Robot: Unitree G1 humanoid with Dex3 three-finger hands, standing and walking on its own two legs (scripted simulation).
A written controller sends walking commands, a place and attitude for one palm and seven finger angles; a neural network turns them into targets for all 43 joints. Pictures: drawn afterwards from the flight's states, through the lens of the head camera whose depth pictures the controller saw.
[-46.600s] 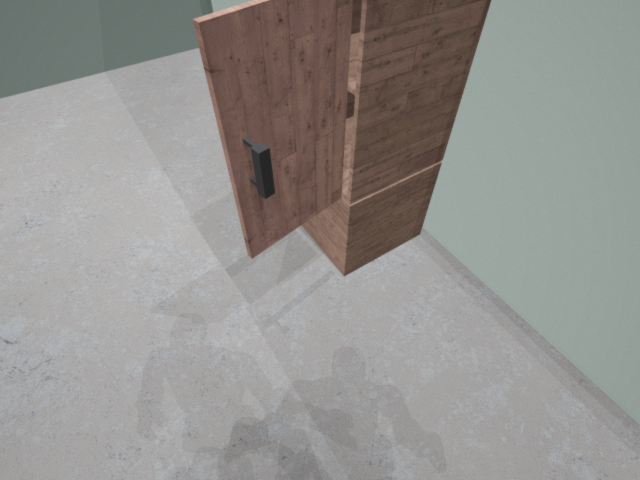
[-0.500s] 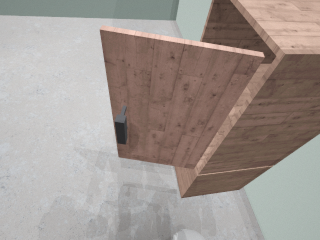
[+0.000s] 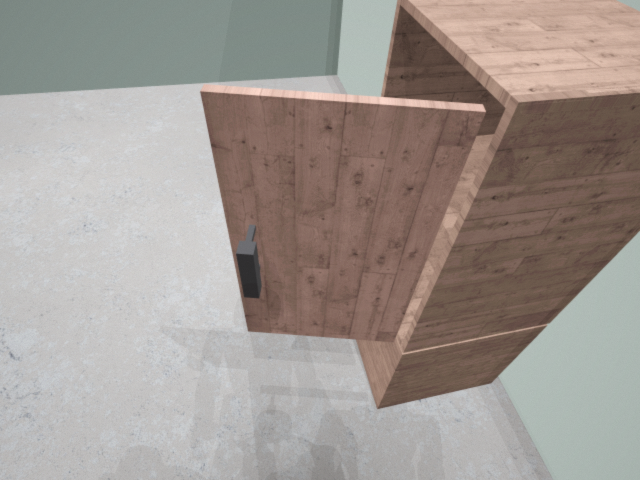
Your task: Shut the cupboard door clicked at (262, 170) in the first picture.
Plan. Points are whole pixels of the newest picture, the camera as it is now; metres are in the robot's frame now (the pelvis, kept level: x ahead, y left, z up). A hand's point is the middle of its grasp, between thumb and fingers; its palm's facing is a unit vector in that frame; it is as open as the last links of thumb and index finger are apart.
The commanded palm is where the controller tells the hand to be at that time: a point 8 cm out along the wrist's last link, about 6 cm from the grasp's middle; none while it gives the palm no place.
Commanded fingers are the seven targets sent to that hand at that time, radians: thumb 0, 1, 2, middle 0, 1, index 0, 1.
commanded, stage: look again from close up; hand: left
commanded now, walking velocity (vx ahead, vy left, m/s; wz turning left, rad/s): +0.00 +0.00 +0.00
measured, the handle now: (252, 260) +0.46 +0.13 -0.04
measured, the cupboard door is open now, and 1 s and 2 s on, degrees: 74 74 74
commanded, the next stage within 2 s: shuffle to correct the standing spot in 0.54 s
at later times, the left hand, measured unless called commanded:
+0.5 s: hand out of the picture -0.02 +0.18 -0.18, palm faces +0.03 -0.98 -0.19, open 7.4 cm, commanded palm none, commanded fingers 0.00 0.90 0.90 -0.20 -0.30 -0.20 -0.30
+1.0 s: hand out of the picture +0.01 +0.17 -0.19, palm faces -0.04 -0.99 -0.16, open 7.4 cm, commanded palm none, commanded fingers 0.00 0.90 0.90 -0.20 -0.30 -0.20 -0.30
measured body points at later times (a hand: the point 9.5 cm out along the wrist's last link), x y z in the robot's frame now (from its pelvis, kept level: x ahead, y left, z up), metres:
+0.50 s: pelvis +0.00 +0.01 -0.01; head +0.01 +0.02 +0.44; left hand -0.02 +0.23 -0.17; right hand +0.04 -0.22 -0.16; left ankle +0.02 +0.06 -0.74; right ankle -0.04 -0.11 -0.74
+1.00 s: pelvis -0.01 +0.00 +0.00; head +0.03 +0.02 +0.44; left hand +0.01 +0.22 -0.17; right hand +0.00 -0.24 -0.15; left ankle +0.02 +0.06 -0.74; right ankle -0.05 -0.14 -0.70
